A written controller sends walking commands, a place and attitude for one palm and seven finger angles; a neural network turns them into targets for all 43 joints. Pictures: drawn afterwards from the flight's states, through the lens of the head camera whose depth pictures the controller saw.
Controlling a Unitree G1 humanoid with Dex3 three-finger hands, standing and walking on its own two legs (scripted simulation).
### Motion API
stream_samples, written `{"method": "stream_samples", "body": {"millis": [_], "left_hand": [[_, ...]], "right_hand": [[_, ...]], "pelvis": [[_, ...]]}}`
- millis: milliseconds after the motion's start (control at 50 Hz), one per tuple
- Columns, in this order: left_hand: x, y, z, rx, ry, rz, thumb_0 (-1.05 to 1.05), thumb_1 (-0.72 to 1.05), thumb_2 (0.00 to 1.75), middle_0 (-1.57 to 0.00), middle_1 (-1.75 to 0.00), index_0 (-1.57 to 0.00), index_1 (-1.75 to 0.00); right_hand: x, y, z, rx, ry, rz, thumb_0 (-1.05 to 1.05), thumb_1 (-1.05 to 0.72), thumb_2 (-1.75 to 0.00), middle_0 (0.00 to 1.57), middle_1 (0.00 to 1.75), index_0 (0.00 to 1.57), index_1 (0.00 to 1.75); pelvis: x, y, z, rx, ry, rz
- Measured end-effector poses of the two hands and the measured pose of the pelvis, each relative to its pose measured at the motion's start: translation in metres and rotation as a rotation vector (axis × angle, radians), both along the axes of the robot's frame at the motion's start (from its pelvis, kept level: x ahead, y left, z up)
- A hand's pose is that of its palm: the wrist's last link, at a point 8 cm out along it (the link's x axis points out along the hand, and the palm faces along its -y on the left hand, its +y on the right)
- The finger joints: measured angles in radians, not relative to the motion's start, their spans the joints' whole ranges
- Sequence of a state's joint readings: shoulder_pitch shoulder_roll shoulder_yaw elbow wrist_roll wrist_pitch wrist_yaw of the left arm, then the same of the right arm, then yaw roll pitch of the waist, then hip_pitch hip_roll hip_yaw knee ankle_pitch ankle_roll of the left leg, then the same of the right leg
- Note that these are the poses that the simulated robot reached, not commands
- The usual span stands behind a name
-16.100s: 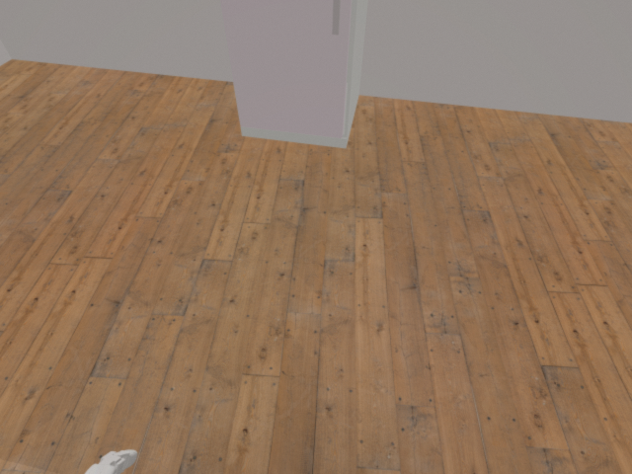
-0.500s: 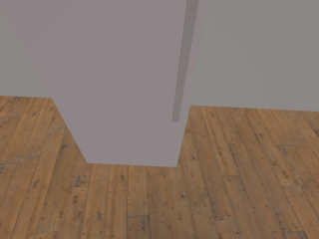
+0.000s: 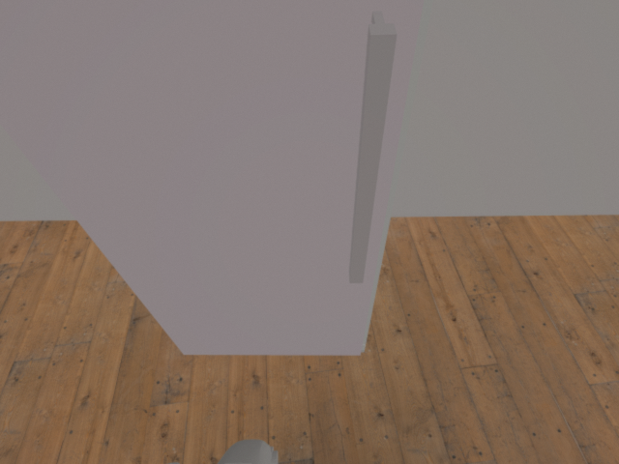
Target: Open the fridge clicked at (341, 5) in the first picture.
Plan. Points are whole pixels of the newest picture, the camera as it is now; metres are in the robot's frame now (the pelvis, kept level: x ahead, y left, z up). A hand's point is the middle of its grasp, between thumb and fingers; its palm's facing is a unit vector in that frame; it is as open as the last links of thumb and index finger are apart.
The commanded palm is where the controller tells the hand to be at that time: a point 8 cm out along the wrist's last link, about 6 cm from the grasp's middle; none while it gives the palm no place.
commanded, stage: shuffle to correct the standing spot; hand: right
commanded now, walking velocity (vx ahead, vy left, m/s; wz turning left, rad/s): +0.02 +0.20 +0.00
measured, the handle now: (363, 183) +0.48 -0.06 +0.09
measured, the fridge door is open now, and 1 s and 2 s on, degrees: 0 0 0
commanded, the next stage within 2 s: come to a stop and stand still in 0.08 s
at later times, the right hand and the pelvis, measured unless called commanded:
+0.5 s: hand out of the picture +0.11 -0.08 -0.16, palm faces +0.07 +0.97 -0.24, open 7.2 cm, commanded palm none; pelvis +0.04 +0.10 +0.00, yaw -2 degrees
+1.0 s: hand out of the picture -0.03 -0.10 -0.17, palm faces +0.08 +0.98 -0.20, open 7.4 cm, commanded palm none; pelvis -0.01 +0.07 +0.01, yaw -2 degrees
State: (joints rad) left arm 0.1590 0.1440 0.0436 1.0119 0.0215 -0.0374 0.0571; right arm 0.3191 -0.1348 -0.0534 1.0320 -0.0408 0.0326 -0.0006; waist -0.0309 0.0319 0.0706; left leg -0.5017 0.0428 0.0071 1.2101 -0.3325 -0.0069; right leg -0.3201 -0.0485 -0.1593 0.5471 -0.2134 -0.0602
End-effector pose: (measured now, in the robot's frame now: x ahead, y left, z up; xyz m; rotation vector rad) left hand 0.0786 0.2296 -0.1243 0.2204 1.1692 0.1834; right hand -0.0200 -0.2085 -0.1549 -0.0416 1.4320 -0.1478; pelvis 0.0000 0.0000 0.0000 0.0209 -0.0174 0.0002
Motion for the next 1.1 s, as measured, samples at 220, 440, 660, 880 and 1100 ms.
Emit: {"method": "stream_samples", "body": {"millis": [220,440,660,880,1100], "left_hand": [[-0.028,0.075,-0.005,-0.016,0.161,0.067,0.0,0.92,0.9,-0.2,-0.3,-0.2,-0.3],[-0.024,0.116,-0.023,-0.061,0.23,0.063,0.01,0.92,0.9,-0.2,-0.3,-0.2,-0.3],[0.026,0.084,-0.008,-0.047,0.047,-0.047,0.0,0.91,0.9,-0.2,-0.3,-0.2,-0.3],[0.007,0.057,-0.003,-0.063,0.03,-0.073,0.0,0.92,0.9,-0.2,-0.3,-0.2,-0.3],[-0.066,0.069,-0.009,-0.068,0.152,0.003,0.0,0.94,0.9,-0.2,-0.3,-0.2,-0.3]], "right_hand": [[0.099,0.021,0.024,-0.104,-0.121,0.079,0.0,-0.91,-0.9,0.2,0.3,0.2,0.3],[0.127,0.079,0.029,-0.142,-0.203,0.069,0.0,-0.93,-0.9,0.2,0.3,0.21,0.3],[0.07,0.049,0.01,-0.124,-0.141,-0.015,0.0,-0.91,-0.9,0.21,0.3,0.21,0.3],[0.009,0.041,0.015,-0.106,-0.042,-0.027,0.01,-0.91,-0.9,0.2,0.3,0.2,0.3],[-0.024,0.069,0.015,-0.05,0.01,0.008,0.01,-0.91,-0.9,0.2,0.3,0.2,0.3]], "pelvis": [[0.032,0.059,0.007,0.004,0.036,-0.022],[0.045,0.102,0.002,-0.044,0.009,-0.036],[0.02,0.083,-0.003,-0.03,0.01,-0.053],[-0.003,0.069,0.005,-0.031,0.001,-0.045],[-0.018,0.072,0.009,-0.025,-0.012,-0.037]]}}
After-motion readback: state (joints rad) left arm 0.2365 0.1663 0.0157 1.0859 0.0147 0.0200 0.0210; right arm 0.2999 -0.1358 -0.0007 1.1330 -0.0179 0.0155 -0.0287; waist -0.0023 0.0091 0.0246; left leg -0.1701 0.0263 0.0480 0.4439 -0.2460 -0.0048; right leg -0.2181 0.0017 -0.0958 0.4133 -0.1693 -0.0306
